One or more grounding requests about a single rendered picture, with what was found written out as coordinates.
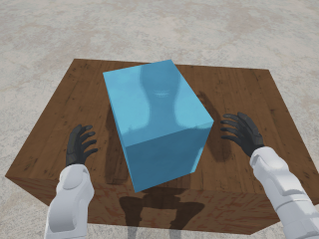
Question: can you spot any pedestal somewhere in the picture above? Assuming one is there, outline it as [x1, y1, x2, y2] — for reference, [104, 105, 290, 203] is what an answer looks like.
[5, 59, 319, 235]

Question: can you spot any carton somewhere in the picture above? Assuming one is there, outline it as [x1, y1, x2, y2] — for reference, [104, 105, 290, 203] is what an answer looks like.
[103, 59, 214, 193]

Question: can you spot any right robot forearm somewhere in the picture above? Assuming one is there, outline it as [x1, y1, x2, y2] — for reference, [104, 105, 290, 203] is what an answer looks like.
[249, 146, 319, 239]

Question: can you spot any robot right hand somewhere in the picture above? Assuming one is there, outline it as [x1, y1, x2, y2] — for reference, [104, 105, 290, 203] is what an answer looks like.
[220, 112, 265, 157]

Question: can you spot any left robot forearm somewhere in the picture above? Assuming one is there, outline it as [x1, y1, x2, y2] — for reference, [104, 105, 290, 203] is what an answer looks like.
[44, 163, 95, 239]

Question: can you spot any robot left hand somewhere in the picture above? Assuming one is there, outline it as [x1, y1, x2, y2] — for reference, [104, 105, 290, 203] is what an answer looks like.
[66, 124, 98, 167]

